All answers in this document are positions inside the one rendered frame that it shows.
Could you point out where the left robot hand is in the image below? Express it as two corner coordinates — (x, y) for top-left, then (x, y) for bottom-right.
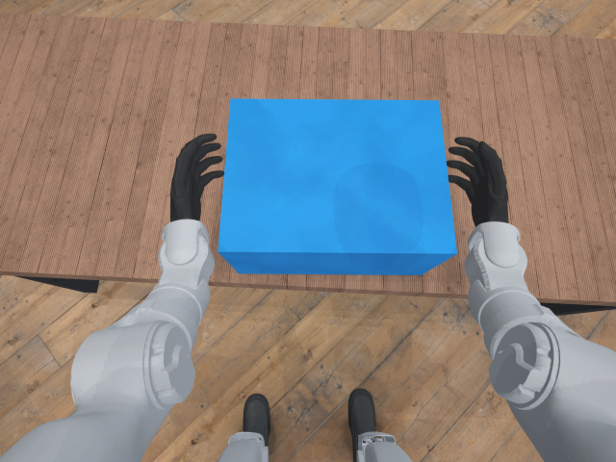
(170, 134), (224, 222)

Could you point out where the carton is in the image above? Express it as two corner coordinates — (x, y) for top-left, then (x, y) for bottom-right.
(218, 98), (457, 275)

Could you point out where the robot left thigh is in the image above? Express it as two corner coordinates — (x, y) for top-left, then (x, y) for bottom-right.
(218, 440), (269, 462)

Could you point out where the right robot forearm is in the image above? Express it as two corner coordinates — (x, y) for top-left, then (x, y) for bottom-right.
(464, 221), (583, 360)

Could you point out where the left robot forearm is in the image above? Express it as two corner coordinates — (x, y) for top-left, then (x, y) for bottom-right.
(70, 219), (215, 403)

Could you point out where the table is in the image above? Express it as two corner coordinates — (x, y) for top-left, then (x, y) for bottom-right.
(0, 13), (616, 316)

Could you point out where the left robot upper arm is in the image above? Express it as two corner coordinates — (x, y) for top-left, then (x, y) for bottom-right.
(0, 321), (195, 462)

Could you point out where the right robot hand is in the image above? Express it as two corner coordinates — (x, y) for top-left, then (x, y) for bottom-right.
(447, 137), (508, 227)

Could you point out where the robot left foot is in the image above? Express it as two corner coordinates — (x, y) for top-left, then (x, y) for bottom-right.
(244, 394), (270, 447)

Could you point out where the right robot upper arm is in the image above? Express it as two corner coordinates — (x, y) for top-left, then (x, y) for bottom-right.
(489, 322), (616, 462)

